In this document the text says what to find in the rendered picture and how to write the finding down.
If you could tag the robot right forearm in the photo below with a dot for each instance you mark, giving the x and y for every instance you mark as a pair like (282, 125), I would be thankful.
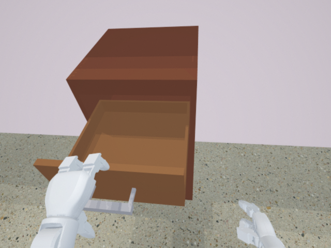
(270, 242)

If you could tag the cabinet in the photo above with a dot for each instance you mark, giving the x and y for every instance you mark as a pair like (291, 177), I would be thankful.
(143, 64)

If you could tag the left robot hand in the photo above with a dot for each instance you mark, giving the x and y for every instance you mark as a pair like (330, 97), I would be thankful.
(70, 189)

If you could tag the drawer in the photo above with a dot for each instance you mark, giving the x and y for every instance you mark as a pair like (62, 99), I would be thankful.
(145, 144)

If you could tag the right robot hand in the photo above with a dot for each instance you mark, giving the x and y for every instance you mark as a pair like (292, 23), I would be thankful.
(251, 232)

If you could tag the handle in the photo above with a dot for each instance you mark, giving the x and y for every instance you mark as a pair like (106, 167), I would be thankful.
(111, 207)

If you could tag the robot left forearm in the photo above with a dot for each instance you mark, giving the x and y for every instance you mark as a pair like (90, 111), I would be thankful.
(56, 232)

